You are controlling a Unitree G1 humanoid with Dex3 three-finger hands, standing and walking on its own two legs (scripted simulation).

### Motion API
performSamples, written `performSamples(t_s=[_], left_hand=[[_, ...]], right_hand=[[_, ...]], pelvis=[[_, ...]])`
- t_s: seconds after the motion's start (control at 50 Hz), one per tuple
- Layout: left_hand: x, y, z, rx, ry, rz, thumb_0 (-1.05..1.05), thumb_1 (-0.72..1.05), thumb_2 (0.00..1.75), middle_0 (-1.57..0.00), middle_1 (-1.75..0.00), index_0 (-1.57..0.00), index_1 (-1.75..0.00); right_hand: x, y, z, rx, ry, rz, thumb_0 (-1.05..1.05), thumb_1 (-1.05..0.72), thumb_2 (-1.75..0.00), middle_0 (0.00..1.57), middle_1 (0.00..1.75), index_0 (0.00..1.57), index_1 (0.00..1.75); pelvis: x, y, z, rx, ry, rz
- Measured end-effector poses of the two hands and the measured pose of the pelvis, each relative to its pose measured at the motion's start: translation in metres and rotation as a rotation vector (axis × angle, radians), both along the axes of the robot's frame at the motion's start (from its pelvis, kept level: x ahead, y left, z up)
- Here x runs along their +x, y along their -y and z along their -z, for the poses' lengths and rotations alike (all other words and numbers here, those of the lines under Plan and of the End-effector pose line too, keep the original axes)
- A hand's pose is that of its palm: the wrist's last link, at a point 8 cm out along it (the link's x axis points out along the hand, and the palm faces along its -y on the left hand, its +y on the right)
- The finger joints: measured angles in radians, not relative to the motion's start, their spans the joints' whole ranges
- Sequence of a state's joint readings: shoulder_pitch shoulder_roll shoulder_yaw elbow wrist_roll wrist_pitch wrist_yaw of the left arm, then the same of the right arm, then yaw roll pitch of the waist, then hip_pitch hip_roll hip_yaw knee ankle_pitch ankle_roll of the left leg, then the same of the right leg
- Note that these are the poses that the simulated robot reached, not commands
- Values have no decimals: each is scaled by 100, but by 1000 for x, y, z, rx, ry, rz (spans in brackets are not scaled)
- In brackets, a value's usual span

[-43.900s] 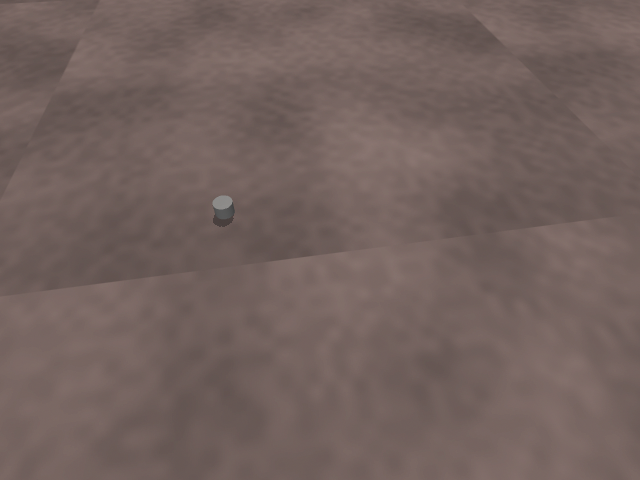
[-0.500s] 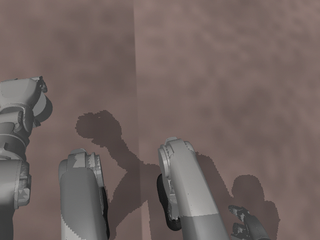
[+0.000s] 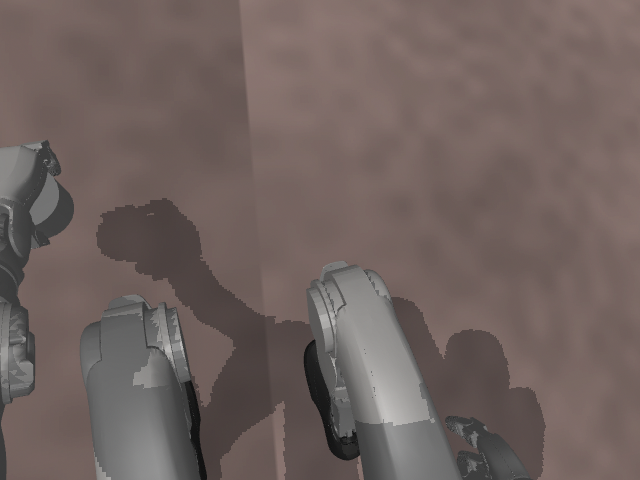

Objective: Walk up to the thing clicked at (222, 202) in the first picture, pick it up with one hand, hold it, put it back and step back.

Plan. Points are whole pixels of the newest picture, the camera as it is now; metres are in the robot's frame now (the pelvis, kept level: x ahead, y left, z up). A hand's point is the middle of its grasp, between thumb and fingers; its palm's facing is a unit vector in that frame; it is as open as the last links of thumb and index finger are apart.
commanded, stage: lower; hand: left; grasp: from above
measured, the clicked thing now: (29, 202) +0.47 +0.29 -0.19
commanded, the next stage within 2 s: rest in 0.40 s
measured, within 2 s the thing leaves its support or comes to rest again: rests again in 1.30 s
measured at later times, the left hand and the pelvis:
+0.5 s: hand (45, 217) +0.46 +0.29 -0.23, palm faces -0.45 -0.09 -0.89, open 10.7 cm; pelvis +0.00 +0.00 -0.03, yaw -2 degrees
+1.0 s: hand (62, 218) +0.46 +0.28 -0.26, palm faces -0.45 -0.11 -0.88, open 10.7 cm; pelvis +0.01 +0.00 -0.03, yaw -5 degrees
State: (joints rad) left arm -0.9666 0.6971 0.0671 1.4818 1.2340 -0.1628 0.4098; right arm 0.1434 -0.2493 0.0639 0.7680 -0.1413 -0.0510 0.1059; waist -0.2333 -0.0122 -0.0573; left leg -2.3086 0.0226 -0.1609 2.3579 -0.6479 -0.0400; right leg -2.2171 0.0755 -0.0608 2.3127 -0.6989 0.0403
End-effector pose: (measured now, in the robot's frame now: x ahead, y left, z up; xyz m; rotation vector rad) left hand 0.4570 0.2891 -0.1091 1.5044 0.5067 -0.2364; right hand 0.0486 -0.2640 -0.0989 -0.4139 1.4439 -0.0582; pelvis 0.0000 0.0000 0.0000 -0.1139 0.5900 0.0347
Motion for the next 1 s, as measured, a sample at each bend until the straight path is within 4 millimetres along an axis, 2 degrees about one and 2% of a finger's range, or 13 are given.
performSamples(t_s=[0.14,0.46,0.74,1.0], left_hand=[[0,-2,10,0,-12,-12,0,-12,71,-51,-83,-54,-81],[3,0,55,-25,-3,3,0,-12,71,-51,-83,-54,-81],[8,3,79,-20,-29,-24,0,-12,71,-51,-83,-54,-81],[12,6,98,-41,-4,-18,0,-13,71,-52,-82,-55,-80]], right_hand=[[5,1,4,-3,-1,-19,0,-91,-90,20,29,21,30],[2,1,11,-24,-29,-73,0,-91,-90,20,29,21,30],[-1,-7,16,14,-49,-96,0,-91,-90,20,30,21,30],[-1,-6,10,7,-65,-141,0,-91,-90,20,30,21,30]], pelvis=[[2,1,5,-3,4,5],[4,-1,25,-25,28,21],[8,-2,31,-37,35,35],[9,-4,34,-56,50,48]])
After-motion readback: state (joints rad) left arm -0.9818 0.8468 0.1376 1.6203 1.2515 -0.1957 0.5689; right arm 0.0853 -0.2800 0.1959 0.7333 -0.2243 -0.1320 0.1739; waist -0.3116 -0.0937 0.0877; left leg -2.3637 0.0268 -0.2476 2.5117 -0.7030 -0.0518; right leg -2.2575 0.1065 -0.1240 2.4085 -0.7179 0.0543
